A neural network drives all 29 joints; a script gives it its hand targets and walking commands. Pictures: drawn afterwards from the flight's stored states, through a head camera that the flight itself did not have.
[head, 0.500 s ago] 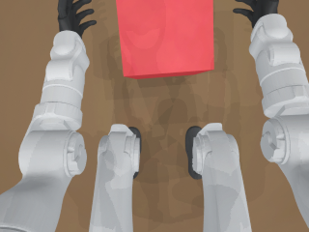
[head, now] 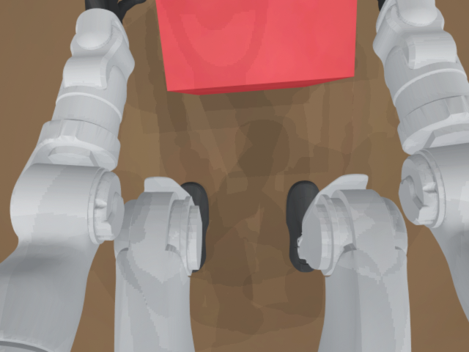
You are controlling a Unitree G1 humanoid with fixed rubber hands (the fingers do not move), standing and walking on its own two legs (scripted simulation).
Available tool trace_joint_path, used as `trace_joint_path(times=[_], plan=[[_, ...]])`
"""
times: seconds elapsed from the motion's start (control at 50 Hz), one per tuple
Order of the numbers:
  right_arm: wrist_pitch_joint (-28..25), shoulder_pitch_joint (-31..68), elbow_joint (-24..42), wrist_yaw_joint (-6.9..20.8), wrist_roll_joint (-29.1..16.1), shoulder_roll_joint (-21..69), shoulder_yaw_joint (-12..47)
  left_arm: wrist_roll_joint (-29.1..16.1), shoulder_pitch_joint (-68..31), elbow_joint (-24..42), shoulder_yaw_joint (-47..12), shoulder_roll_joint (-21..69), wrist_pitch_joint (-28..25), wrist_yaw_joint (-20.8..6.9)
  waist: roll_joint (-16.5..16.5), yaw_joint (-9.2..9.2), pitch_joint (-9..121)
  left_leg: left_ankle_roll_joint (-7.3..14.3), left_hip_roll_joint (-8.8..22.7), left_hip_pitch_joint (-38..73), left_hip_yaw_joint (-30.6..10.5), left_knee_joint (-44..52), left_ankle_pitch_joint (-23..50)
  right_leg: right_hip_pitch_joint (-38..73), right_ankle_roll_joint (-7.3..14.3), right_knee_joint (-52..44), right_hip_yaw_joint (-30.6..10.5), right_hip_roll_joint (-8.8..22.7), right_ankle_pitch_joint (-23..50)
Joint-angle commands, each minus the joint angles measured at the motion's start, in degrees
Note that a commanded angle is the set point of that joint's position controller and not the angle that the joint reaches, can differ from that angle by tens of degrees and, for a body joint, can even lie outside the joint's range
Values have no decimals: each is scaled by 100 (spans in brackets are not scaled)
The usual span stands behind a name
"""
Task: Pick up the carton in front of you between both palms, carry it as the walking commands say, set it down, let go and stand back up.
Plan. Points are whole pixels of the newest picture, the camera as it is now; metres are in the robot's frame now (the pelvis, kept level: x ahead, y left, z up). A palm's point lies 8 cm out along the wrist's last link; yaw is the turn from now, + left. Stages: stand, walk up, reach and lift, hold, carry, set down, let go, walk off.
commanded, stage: reach and lift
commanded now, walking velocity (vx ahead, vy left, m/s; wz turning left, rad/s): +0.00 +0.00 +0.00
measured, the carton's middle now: (250, 16) +0.53 -0.01 -0.24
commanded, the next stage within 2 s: none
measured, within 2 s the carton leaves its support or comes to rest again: leaves its support in 0.62 s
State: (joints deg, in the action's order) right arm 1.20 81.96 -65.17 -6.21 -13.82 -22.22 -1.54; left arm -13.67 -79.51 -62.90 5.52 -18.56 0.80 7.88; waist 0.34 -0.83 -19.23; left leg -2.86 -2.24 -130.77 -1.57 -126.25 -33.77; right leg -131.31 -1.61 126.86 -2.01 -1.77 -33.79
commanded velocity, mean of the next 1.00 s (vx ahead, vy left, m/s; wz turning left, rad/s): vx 0.00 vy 0.00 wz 0.00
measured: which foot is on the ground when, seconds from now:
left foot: down 0.00-1.00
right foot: down 0.00-1.00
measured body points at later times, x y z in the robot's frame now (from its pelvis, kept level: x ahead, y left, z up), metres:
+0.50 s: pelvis -0.01 +0.00 +0.00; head +0.36 -0.01 +0.25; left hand +0.54 +0.15 -0.18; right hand +0.56 -0.16 -0.18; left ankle +0.11 +0.13 -0.33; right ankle +0.10 -0.12 -0.33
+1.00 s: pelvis -0.01 +0.00 +0.07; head +0.26 -0.01 +0.42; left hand +0.51 +0.15 -0.01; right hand +0.51 -0.16 -0.01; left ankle +0.11 +0.13 -0.33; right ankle +0.10 -0.13 -0.33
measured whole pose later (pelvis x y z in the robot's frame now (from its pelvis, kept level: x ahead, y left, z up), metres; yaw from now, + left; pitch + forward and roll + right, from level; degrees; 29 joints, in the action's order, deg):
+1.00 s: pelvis -0.01 +0.00 +0.07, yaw -1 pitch +42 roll +1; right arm 18.5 66.7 -49.3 -4.4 8.4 -5.3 -23.6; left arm 8.7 -64.5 -45.9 27.2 -2.2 18.0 5.7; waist 0.0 -0.5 5.0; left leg -4.3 -5.9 -123.8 -4.0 -112.4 -30.3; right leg -124.3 -3.9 112.7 -4.5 -6.3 -29.9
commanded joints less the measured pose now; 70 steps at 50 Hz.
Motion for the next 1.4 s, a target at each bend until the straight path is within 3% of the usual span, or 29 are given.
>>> trace_joint_path(times=[0.0,0.12,0.24,0.3,0.32,0.34,0.4,0.48,0.56,0.64,0.7,0.78,0.86,0.92,1.0,1.1,1.26,1.38], plan=[[-91,1250,502,-32,6,-570,-74,-26,-1157,507,29,-558,-95,24,-150,-15,7358,-34,-34,3480,448,858,2442,3732,-48,-924,315,-24,2401],[-87,1407,340,7,98,-503,-143,51,-1312,349,95,-462,-70,1,-151,3,6708,-21,-7,3155,399,1002,1908,3234,-27,-1038,292,15,1834],[-88,1929,351,29,-39,37,193,-34,-1864,419,-251,59,-59,14,-159,-51,6696,-9,-69,3296,414,1089,1711,3321,-27,-1141,332,-42,1591],[-83,2046,281,18,127,267,108,181,-1974,318,-123,307,-45,39,-175,-37,6585,4,-146,3406,409,1090,1616,3387,-26,-1159,340,-104,1516],[-68,2292,365,118,111,946,349,201,-2234,448,-303,865,-50,-63,-205,-109,6581,53,-176,3419,403,1089,1632,3408,-4,-1142,311,-156,1512],[-59,2595,308,250,107,1631,500,202,-2520,419,-469,1574,-39,-201,-198,-56,6568,46,-220,3350,390,1079,1683,3366,19,-1139,304,-215,1545],[121,3373,337,871,276,4091,769,403,-3382,498,-757,3956,145,-836,-176,-39,6301,60,-404,3132,405,973,1571,3159,50,-1064,335,-397,1498],[417,3233,714,1437,640,5486,477,735,-3448,871,-594,5336,475,-1447,-114,-36,6099,143,-497,2855,588,842,1688,2880,107,-970,481,-532,1629],[549,3239,1364,1565,452,6152,735,538,-3572,1563,-914,5969,616,-1613,-107,-28,7084,155,-539,3164,671,749,2343,3309,137,-862,534,-567,2327],[662,3520,2499,1441,179,6680,1291,125,-3474,2325,-1447,6684,793,-1559,-192,75,9214,103,-617,4044,714,727,3198,4449,85,-824,632,-614,3282],[887,3372,3181,1363,217,7120,1549,134,-3399,2876,-1774,7072,1026,-1521,-237,147,10390,41,-686,4294,801,870,3320,5118,30,-958,709,-694,3559],[1247,2723,3277,1345,479,7567,1523,415,-2996,3122,-1778,7290,1317,-1475,-219,67,10149,38,-768,4225,796,1376,2648,4823,-11,-1456,761,-784,2781],[1579,2082,2239,1514,1086,7760,841,1115,-2429,2205,-1049,7384,1615,-1586,-195,-41,8213,102,-756,3445,797,2023,1284,3706,20,-2118,750,-791,1263],[1682,1996,1771,1610,1535,7713,216,1583,-2295,1785,-470,7362,1719,-1668,-218,-62,7566,151,-760,3260,797,2449,780,3468,52,-2533,727,-805,761],[1691,2095,1650,1663,1823,7705,-162,1820,-2384,1689,-186,7427,1742,-1743,-171,-8,7695,171,-774,3533,750,2846,738,3702,90,-2945,711,-817,688],[1763,1989,1717,1712,1933,7851,-200,1865,-2313,1749,-221,7633,1823,-1809,-76,54,8185,150,-787,4082,726,3291,780,4205,97,-3389,703,-822,722],[1905,1421,2289,1806,1650,8352,487,1589,-1687,2230,-894,8108,1972,-1885,-56,55,8980,72,-800,5134,680,3844,1411,5260,30,-3897,677,-838,1381],[1900,792,2646,1775,1402,8605,1042,1383,-998,2500,-1398,8317,1975,-1876,-111,36,8843,34,-810,5764,570,4297,1752,5967,-22,-4351,580,-850,1754]])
